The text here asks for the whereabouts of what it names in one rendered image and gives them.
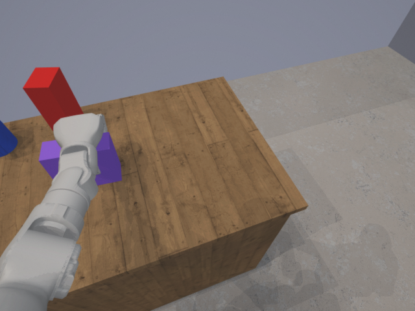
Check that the robot left upper arm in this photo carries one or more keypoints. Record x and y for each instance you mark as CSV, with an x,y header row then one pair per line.
x,y
41,267

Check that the table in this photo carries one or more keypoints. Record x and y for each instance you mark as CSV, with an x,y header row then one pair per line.
x,y
201,200

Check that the left robot forearm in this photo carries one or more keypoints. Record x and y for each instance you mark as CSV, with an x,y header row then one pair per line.
x,y
61,212

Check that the sponge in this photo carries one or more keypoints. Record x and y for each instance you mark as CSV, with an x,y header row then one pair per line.
x,y
108,161

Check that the left robot hand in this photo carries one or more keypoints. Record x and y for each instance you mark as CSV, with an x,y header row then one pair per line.
x,y
87,128

